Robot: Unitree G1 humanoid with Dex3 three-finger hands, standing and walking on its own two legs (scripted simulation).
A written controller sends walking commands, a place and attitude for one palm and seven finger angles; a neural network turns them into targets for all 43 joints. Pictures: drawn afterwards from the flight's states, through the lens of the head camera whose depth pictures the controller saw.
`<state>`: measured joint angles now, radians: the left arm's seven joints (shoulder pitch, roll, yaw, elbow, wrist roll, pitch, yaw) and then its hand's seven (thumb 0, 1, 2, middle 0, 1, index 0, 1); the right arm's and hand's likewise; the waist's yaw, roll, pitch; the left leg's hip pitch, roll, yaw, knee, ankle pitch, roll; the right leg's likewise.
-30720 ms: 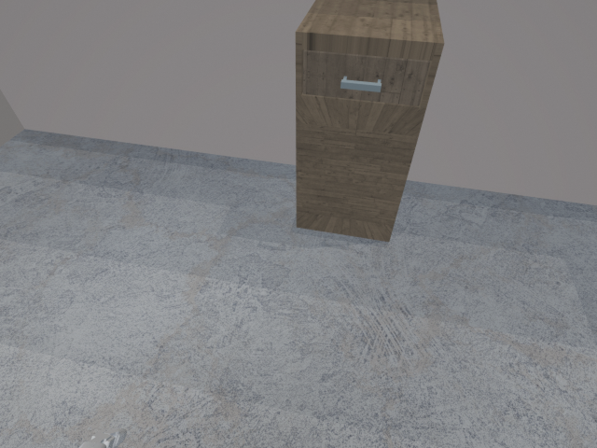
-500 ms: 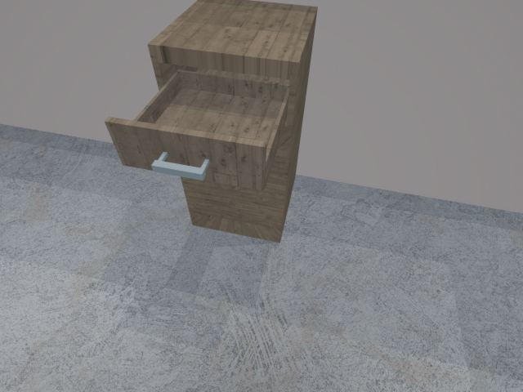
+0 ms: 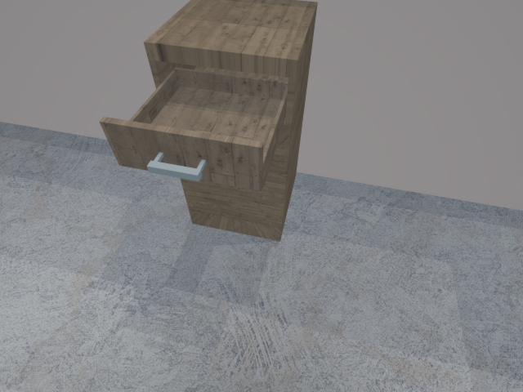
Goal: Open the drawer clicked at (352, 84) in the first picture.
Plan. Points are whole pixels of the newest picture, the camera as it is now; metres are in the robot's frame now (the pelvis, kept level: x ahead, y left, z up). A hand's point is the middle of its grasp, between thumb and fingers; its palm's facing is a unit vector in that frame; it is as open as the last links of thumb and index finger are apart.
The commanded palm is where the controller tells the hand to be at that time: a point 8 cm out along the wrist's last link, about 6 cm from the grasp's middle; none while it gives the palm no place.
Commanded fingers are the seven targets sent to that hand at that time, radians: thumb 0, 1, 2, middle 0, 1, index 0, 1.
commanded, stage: stand and wait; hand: left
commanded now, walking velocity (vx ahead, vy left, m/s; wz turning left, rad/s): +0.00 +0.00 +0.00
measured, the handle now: (178, 165) +0.59 +0.23 -0.04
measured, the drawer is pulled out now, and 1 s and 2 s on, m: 0.30 0.30 0.30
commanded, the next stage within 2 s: none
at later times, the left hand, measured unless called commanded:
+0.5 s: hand out of the picture +0.00 +0.15 -0.17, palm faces +0.04 -0.98 -0.18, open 7.4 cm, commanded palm none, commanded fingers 0.00 0.90 0.90 -0.20 -0.30 -0.20 -0.30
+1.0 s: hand out of the picture +0.00 +0.14 -0.17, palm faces +0.05 -0.98 -0.18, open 7.4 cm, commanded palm none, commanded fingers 0.00 0.90 0.90 -0.20 -0.30 -0.20 -0.30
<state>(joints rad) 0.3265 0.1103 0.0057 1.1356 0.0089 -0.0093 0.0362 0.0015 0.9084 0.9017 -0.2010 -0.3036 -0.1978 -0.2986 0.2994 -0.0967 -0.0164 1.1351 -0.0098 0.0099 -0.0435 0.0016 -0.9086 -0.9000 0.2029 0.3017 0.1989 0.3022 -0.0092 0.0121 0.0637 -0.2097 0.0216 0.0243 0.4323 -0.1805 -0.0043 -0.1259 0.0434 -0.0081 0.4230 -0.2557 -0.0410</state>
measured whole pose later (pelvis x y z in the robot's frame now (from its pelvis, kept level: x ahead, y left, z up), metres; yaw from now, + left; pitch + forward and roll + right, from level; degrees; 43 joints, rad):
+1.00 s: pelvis +0.02 -0.02 +0.00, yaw +0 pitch -2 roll +0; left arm 0.31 0.12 0.01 1.14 0.01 -0.01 0.04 0.00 0.91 0.90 -0.20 -0.30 -0.20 -0.30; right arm 0.28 -0.11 -0.02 1.14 -0.01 0.01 -0.05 0.00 -0.91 -0.90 0.20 0.30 0.20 0.30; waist -0.01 0.01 0.07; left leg -0.17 0.04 0.01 0.42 -0.21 -0.03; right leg -0.07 0.06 -0.02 0.39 -0.27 -0.06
